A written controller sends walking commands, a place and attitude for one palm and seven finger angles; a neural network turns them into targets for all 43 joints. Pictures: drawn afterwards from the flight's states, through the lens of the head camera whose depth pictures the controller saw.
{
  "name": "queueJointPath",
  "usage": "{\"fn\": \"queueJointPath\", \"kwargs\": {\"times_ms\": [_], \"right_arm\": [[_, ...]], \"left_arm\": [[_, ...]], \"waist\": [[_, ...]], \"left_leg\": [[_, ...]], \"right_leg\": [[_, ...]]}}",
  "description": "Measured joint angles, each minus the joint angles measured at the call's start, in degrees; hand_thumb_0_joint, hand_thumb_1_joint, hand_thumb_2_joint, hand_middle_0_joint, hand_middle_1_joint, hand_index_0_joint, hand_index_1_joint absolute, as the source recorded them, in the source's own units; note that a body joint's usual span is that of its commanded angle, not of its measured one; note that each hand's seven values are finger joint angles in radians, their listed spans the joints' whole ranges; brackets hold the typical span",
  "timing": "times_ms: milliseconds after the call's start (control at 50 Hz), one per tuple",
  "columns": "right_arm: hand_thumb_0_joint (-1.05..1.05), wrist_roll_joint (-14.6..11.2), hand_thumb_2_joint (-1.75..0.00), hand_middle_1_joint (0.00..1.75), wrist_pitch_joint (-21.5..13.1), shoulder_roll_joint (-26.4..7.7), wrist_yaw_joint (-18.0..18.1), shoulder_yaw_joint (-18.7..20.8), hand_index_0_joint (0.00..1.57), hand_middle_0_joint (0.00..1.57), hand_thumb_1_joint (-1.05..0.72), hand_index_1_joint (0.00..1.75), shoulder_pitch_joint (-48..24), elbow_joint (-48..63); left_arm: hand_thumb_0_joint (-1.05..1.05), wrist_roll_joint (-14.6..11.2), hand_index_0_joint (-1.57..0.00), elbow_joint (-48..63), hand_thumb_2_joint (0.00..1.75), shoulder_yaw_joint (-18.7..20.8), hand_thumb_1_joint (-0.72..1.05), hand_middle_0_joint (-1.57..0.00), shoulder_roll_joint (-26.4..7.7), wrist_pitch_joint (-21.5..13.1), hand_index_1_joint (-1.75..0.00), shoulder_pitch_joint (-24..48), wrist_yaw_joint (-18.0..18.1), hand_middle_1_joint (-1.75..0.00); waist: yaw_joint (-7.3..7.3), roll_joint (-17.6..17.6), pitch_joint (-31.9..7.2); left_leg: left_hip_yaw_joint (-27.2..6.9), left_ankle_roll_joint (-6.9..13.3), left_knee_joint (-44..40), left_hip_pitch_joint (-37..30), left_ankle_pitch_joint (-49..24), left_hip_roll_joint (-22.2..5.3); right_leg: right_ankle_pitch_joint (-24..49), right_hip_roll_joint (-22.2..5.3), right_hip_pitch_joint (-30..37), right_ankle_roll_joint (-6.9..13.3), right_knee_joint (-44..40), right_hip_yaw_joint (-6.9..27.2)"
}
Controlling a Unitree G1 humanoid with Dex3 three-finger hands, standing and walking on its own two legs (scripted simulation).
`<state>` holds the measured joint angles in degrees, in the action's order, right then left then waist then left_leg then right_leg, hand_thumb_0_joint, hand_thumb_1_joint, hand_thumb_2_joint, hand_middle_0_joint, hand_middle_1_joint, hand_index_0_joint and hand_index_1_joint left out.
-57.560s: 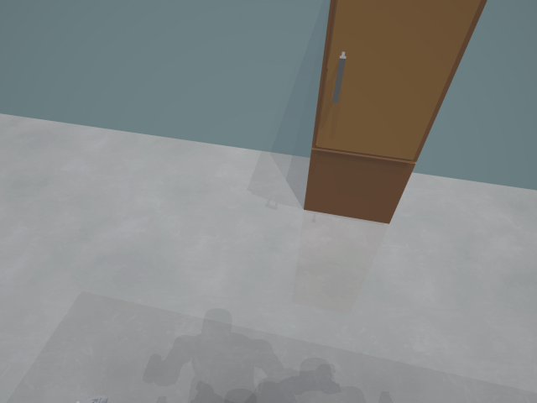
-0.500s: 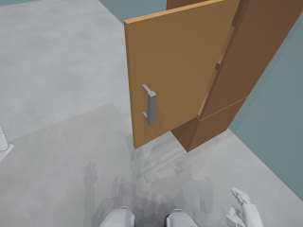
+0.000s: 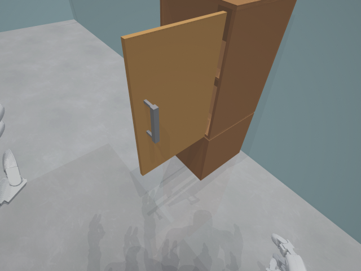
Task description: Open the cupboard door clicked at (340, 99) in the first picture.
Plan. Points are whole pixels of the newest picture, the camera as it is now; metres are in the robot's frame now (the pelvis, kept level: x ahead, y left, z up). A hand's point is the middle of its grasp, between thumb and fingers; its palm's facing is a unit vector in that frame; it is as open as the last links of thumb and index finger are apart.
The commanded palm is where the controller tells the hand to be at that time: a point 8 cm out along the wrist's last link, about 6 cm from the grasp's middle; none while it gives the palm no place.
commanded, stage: stop stepping back and stand still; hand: left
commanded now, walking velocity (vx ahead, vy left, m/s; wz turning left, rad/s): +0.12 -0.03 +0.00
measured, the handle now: (151, 121) +0.58 +0.12 -0.02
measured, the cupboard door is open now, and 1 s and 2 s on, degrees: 92 92 92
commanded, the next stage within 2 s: let the arm hang, fingers relaxed in 0.38 s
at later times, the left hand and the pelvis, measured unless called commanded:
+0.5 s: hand (25, 204) +0.18 +0.25 +0.16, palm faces +0.41 -0.80 -0.45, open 7.4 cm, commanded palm none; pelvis -0.03 -0.01 +0.00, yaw -2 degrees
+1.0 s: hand out of the picture -0.09 +0.21 -0.16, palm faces +0.00 -0.97 -0.25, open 7.2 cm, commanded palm none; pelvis -0.04 +0.01 +0.01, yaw +0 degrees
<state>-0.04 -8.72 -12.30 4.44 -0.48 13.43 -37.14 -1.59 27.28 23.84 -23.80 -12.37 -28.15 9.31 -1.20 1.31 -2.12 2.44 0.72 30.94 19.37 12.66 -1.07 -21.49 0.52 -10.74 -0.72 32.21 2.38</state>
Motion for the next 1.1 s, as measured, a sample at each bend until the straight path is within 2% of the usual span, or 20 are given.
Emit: {"fn": "queueJointPath", "kwargs": {"times_ms": [40,100,160,200,260,280,320,360,400,480,500,520,560,620,680,740,780,900,1100], "right_arm": [[0.01,0.0,-0.9,0.3,0.4,0.0,0.4,0.3,0.2,0.21,-0.9,0.3,0.0,-0.1],[0.01,0.4,-0.9,0.3,0.2,0.1,0.6,0.3,0.2,0.21,-0.91,0.3,0.6,0.6],[0.01,0.6,-0.9,0.3,0.2,-0.1,0.5,0.6,0.2,0.2,-0.91,0.3,2.1,1.1],[0.01,0.8,-0.9,0.3,0.7,-0.3,0.2,0.8,0.2,0.2,-0.91,0.3,3.0,0.7],[0.01,0.8,-0.9,0.3,1.4,-0.6,-0.1,1.2,0.2,0.2,-0.91,0.3,4.1,-1.6],[0.01,0.7,-0.9,0.3,1.4,-0.7,-0.1,1.3,0.2,0.2,-0.91,0.3,4.4,-2.2],[0.01,0.7,-0.9,0.3,1.3,-1.0,0.0,1.2,0.2,0.2,-0.91,0.3,4.9,-3.0],[0.01,0.7,-0.9,0.3,0.8,-1.8,0.2,1.4,0.2,0.2,-0.91,0.3,5.2,-2.9],[0.01,0.5,-0.9,0.3,0.7,-1.4,0.4,1.6,0.2,0.2,-0.91,0.3,3.9,-3.4],[0.01,0.5,-0.9,0.3,0.4,-0.1,0.2,0.8,0.2,0.2,-0.91,0.3,1.8,-2.3],[0.01,0.6,-0.9,0.3,-0.5,-0.2,-0.9,0.9,0.2,0.2,-0.91,0.3,1.3,-2.8],[0.01,0.7,-0.9,0.3,-0.3,-0.8,-2.1,1.1,0.2,0.2,-0.91,0.3,0.4,-3.8],[0.01,1.1,-0.9,0.3,2.3,-2.1,-3.5,1.2,0.2,0.2,-0.91,0.3,-2.2,-6.6],[0.01,1.6,-0.9,0.3,5.8,-2.7,-4.5,0.7,0.2,0.2,-0.91,0.3,-5.2,-10.5],[0.01,1.8,-0.9,0.3,7.7,-1.7,-5.1,0.2,0.2,0.21,-0.91,0.3,-5.9,-13.1],[0.0,1.9,-0.9,0.3,8.6,-0.6,-5.1,-0.2,0.2,0.21,-0.91,0.3,-5.3,-15.9],[0.0,1.8,-0.9,0.3,9.0,0.0,-4.7,-0.2,0.2,0.21,-0.91,0.3,-4.3,-18.0],[0.0,1.6,-0.9,0.3,10.2,0.2,-3.8,0.8,0.2,0.2,-0.91,0.3,-0.9,-24.3],[0.0,1.2,-0.9,0.3,10.2,-1.0,-3.5,1.9,0.2,0.2,-0.91,0.3,0.3,-28.2]], "left_arm": [[0.01,-0.4,-0.21,-1.3,0.9,0.8,0.89,-0.22,-1.0,0.5,-0.31,-0.5,-0.3,-0.31],[0.01,-0.4,-0.21,-1.5,0.9,2.1,0.89,-0.22,-1.7,1.2,-0.31,-3.2,-0.3,-0.31],[0.01,0.0,-0.21,-0.6,0.9,1.2,0.89,-0.22,-1.1,1.5,-0.31,-4.9,-0.4,-0.31],[0.01,0.1,-0.21,0.5,0.9,0.5,0.89,-0.22,-0.7,1.2,-0.31,-6.0,-0.5,-0.31],[0.01,0.5,-0.21,1.1,0.9,-0.3,0.89,-0.22,0.1,0.2,-0.31,-6.7,-0.4,-0.31],[0.01,0.7,-0.22,0.7,0.9,-0.4,0.89,-0.22,0.4,-0.2,-0.31,-6.2,-0.3,-0.31],[0.01,0.9,-0.22,-0.7,0.9,-0.5,0.88,-0.22,1.1,-0.9,-0.31,-4.6,0.1,-0.31],[0.01,0.9,-0.22,-2.0,0.9,-0.6,0.88,-0.22,1.9,-1.2,-0.31,-2.8,0.3,-0.31],[0.01,0.7,-0.21,-3.5,0.9,-0.6,0.89,-0.22,2.2,-1.1,-0.31,-0.9,0.3,-0.31],[0.01,0.7,-0.21,-4.8,0.9,-0.2,0.89,-0.22,2.5,-0.6,-0.31,-1.1,-0.3,-0.31],[0.01,1.6,-0.21,-7.3,0.9,-1.5,0.89,-0.21,2.1,-0.8,-0.31,0.3,-1.3,-0.31],[0.0,2.3,-0.21,-12.0,0.9,-3.8,0.89,-0.21,1.7,0.6,-0.31,3.0,-3.0,-0.31],[0.0,3.0,-0.2,-24.9,0.9,-9.4,0.89,-0.21,2.5,5.5,-0.3,8.7,-5.7,-0.3],[0.0,3.7,-0.2,-46.1,0.9,-16.5,0.9,-0.2,6.1,11.6,-0.3,14.2,-8.1,-0.3],[0.0,3.6,-0.2,-62.6,0.9,-21.6,0.91,-0.2,9.6,14.3,-0.3,15.2,-9.1,-0.3],[0.01,3.2,-0.2,-74.5,0.9,-24.7,0.91,-0.2,13.1,15.2,-0.3,14.2,-9.4,-0.3],[0.0,2.6,-0.2,-79.6,0.9,-23.6,0.96,-0.21,13.9,14.7,-0.3,13.6,-8.0,-0.3],[-0.01,2.6,-0.21,-89.2,0.9,-23.3,0.98,-0.21,11.4,13.8,-0.3,11.3,-8.6,-0.3],[0.0,2.6,-0.2,-95.1,0.9,-23.0,0.92,-0.21,8.9,13.3,-0.3,10.7,-8.5,-0.3]], "waist": [[-0.9,1.0,0.2],[-1.63,1.5,0.3],[-2.4,0.5,1.0],[-1.89,0.0,0.9],[0.21,0.3,0.4],[0.76,0.5,0.3],[1.19,0.6,0.2],[0.98,-1.0,0.1],[0.85,-1.0,1.0],[0.52,-0.8,1.0],[0.6,-1.3,0.6],[0.93,-2.0,0.0],[1.49,-3.5,-0.8],[1.27,-5.0,-0.7],[0.44,-3.4,0.7],[0.06,-1.2,2.9],[0.44,-0.1,4.1],[1.89,-0.1,6.0],[1.84,-2.7,6.4]], "left_leg": [[0.8,0.0,-0.6,-0.3,-1.3,0.1],[2.1,-0.3,-2.5,-0.7,-3.3,-0.5],[1.1,-0.7,-2.4,-0.1,-2.7,-1.3],[0.3,-0.7,0.7,1.4,2.1,-1.5],[-0.5,-0.8,10.4,3.6,6.2,-0.6],[-0.3,-0.7,11.2,3.4,6.8,-0.3],[0.4,-0.2,7.0,0.8,5.5,-0.1],[0.0,0.6,0.5,-2.5,3.3,-0.7],[-0.1,0.1,0.2,-3.0,-0.6,-0.4],[1.2,-0.1,-0.7,-3.6,-0.2,-0.1],[1.0,0.0,-0.4,-2.5,-0.3,-0.1],[0.7,0.2,0.2,-1.1,-0.4,0.3],[0.5,0.7,1.6,1.0,-0.4,1.1],[0.2,0.9,2.3,1.7,-0.3,1.5],[0.2,0.8,1.2,0.4,-0.8,1.7],[0.3,0.7,-1.0,-1.5,-1.8,1.5],[-0.1,0.6,-2.5,-2.3,-2.6,1.1],[-1.0,0.5,-6.1,-3.6,-4.8,0.9],[-0.6,0.9,-9.1,-5.2,-6.2,1.7]], "right_leg": [[1.0,-0.5,-0.4,0.2,0.3,0.2],[-0.1,-0.5,-1.4,0.6,0.7,-2.0],[3.1,0.4,-0.9,2.0,-1.4,-3.2],[3.7,0.9,-1.1,2.7,-1.9,-3.6],[4.1,1.1,-1.1,3.2,-2.4,-2.7],[4.3,0.9,-0.9,3.2,-2.6,-2.4],[4.1,0.6,-0.6,2.9,-2.3,-2.3],[3.2,1.2,-0.7,2.4,-1.0,-3.2],[2.4,0.8,-0.5,2.0,0.3,-3.3],[3.1,0.4,-0.3,1.5,-0.8,-2.1],[3.4,0.3,-1.4,1.3,-0.5,-2.5],[3.3,-0.1,-2.6,1.2,0.4,-2.8],[2.3,-0.9,-4.7,0.9,2.3,-3.2],[2.1,-1.3,-5.3,0.7,3.2,-3.5],[2.3,-1.5,-4.1,0.9,2.4,-3.5],[3.6,-1.2,-2.3,0.8,0.0,-3.4],[4.8,-0.8,-1.1,0.9,-2.3,-3.8],[7.8,-0.3,1.2,1.1,-7.8,-4.6],[8.4,-1.1,2.1,0.8,-9.1,-4.3]]}}
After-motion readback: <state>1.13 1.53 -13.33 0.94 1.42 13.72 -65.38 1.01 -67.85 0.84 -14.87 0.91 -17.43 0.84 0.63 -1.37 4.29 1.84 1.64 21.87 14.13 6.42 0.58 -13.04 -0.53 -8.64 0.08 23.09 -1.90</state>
